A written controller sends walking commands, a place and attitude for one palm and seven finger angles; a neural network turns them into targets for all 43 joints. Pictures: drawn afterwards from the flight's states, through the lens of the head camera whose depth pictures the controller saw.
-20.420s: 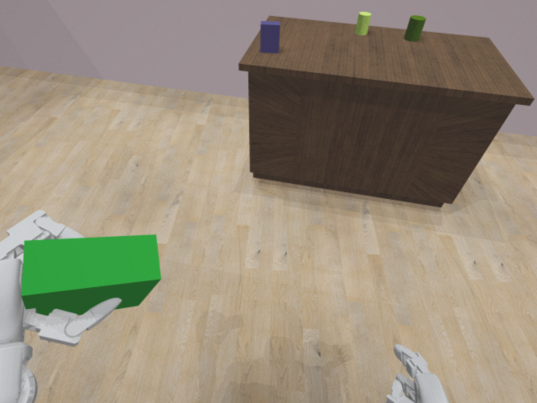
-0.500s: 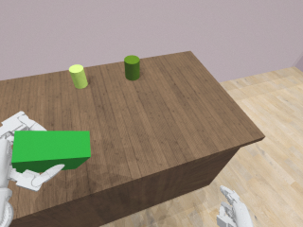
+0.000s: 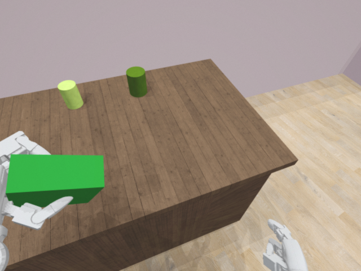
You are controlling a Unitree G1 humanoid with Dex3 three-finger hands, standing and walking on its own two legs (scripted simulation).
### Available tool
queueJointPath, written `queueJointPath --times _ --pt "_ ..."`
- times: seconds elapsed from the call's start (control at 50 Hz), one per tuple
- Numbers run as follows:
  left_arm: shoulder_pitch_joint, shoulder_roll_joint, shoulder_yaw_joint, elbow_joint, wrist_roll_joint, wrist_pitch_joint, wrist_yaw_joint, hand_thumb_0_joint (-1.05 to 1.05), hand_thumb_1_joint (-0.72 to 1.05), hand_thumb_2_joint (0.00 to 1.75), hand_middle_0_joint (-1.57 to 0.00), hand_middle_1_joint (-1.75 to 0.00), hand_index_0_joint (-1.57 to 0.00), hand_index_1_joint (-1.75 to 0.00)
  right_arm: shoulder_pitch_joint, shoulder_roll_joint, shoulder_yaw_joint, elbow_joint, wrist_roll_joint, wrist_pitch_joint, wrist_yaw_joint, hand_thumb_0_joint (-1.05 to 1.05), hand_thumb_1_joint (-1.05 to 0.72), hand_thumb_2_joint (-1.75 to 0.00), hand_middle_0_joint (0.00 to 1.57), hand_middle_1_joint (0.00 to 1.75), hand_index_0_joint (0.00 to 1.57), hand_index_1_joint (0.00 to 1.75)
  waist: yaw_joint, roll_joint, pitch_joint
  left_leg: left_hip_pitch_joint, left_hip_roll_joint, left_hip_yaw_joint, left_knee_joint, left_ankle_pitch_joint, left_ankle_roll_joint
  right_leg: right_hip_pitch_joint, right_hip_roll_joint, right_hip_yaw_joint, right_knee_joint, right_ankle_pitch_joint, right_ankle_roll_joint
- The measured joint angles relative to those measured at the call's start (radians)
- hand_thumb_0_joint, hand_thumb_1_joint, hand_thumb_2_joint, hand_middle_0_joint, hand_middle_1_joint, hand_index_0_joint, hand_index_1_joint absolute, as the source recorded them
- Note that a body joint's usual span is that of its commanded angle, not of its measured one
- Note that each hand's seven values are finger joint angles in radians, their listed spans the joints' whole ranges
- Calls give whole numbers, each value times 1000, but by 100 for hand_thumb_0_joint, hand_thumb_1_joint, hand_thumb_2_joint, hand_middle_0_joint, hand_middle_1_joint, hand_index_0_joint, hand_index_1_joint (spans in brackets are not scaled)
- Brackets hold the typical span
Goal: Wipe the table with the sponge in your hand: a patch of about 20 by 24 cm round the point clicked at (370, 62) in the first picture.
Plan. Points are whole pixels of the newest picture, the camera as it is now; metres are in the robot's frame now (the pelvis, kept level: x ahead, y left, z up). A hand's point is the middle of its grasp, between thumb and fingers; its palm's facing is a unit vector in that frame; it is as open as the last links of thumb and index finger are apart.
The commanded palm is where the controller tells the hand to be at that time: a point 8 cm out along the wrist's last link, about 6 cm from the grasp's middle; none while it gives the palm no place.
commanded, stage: come to a stop and stand still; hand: left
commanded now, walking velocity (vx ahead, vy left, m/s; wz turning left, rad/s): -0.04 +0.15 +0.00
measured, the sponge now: (70, 182) +0.23 +0.21 +0.14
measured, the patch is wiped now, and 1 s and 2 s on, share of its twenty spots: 0.00 0.00 0.00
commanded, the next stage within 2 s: none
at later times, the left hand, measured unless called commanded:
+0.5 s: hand out of the picture +0.20 +0.31 +0.19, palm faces +0.48 -0.77 -0.41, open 9.4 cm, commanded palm +0.11 +0.30 +0.18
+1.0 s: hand out of the picture +0.15 +0.38 +0.17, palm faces +0.37 -0.85 -0.38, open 9.4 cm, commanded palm +0.09 +0.41 +0.18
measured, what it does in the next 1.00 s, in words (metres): steps to the left: right foot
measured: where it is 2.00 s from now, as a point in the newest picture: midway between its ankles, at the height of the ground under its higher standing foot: outside the picture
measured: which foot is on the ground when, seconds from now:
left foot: down 0.00-1.00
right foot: down 0.00-0.74, up 0.76-0.98, down 1.00-1.00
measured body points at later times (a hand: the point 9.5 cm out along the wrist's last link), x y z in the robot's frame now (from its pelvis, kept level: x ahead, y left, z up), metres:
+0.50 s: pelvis -0.05 +0.02 +0.00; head -0.02 +0.02 +0.45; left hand +0.16 +0.34 +0.21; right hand +0.15 -0.20 -0.07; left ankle +0.01 +0.14 -0.74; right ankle -0.02 -0.04 -0.74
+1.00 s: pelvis -0.08 +0.13 +0.00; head -0.05 +0.17 +0.45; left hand +0.13 +0.42 +0.19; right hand +0.10 -0.07 -0.06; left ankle +0.01 +0.14 -0.73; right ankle -0.13 -0.01 -0.73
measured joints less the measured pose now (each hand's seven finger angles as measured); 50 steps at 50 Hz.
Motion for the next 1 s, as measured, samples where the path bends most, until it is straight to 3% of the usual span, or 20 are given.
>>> queueJointPath --times 0.14,0.34,0.38,0.42,0.46,0.5,0.58,0.62,0.68,0.76,0.86,0.92,1.0 --pt "18 -33 -22 35 7 -3 21 -1 -44 105 -80 -138 -80 -139 10 -16 0 22 7 16 4 1 -90 -90 20 30 20 30 -13 4 -14 6 5 -16 12 3 38 25 9 -12 -21 10 8" --pt "9 -39 -45 48 26 -17 34 -1 -44 105 -80 -138 -80 -139 -5 -26 4 35 5 16 -4 1 -90 -90 20 30 20 30 20 30 5 32 -8 -22 -53 50 36 48 -3 -12 -76 58 37" --pt "-119 35 -16 110 72 -40 -4 -1 -44 105 -80 -138 -81 -138 11 -11 -14 37 2 -21 -7 1 -91 -90 20 30 20 30 55 25 27 20 -1 3 -52 74 42 45 -6 -22 -91 75 72" --pt "-232 84 42 187 63 -68 3 -1 -44 105 -80 -138 -81 -138 -6 1 -10 38 5 -25 5 1 -91 -90 20 30 20 30 72 8 50 28 -4 26 -86 94 40 20 -16 -16 -65 84 92" --pt "-272 76 83 225 46 -71 22 -1 -44 105 -80 -138 -81 -139 -26 -1 -5 24 6 -28 19 1 -90 -90 20 30 20 30 67 6 67 27 -12 47 -92 108 26 -6 -27 0 -28 79 88" --pt "-235 34 75 210 34 -65 35 -1 -44 105 -80 -139 -80 -139 -32 -10 -5 6 13 -33 35 1 -90 -90 20 30 20 30 50 22 69 19 -21 63 -80 109 34 -21 -37 14 -6 73 82" --pt "-63 -58 -54 118 41 -68 12 -1 -44 105 -79 -139 -80 -139 -5 -17 -4 -7 14 -40 37 1 -90 -90 20 30 20 30 18 44 46 -3 -42 64 -43 72 58 -27 -53 24 -6 80 74" --pt "9 -58 -97 85 50 -72 -3 -1 -44 105 -80 -139 -80 -139 15 -6 7 1 10 -39 27 1 -90 -90 20 30 20 30 16 23 34 -14 -58 55 -29 38 60 -32 -61 30 -9 86 76" --pt "37 -25 -95 68 56 -77 -5 -1 -44 105 -80 -138 -80 -139 50 11 22 11 -2 -49 7 1 -90 -90 20 30 20 30 25 -17 38 -15 -77 44 -35 65 76 -36 -73 28 1 85 85" --pt "-57 10 -28 87 75 -88 18 -1 -44 105 -80 -138 -81 -138 72 19 34 32 -10 -74 -3 1 -90 -90 20 30 20 30 51 -44 60 -4 -95 46 -63 117 114 -48 -89 30 42 8 107" --pt "-170 -5 28 80 91 -105 38 -1 -44 105 -80 -138 -81 -139 67 25 33 36 -13 -107 26 1 -90 -90 20 30 20 30 53 -40 54 -14 -125 50 -95 140 139 -29 -118 57 100 -40 107" --pt "-143 -22 23 43 91 -115 38 -1 -44 105 -80 -139 -80 -139 48 38 35 35 -16 -110 45 1 -90 -90 20 30 20 30 47 -38 28 -23 -137 68 -132 157 135 3 -126 67 74 -72 103" --pt "-86 -30 -11 21 91 -108 24 -1 -44 105 -80 -139 -80 -139 19 50 34 17 -24 -101 56 1 -90 -90 20 30 20 30 37 -31 15 -32 -152 90 -187 184 85 59 -123 46 -28 -67 91"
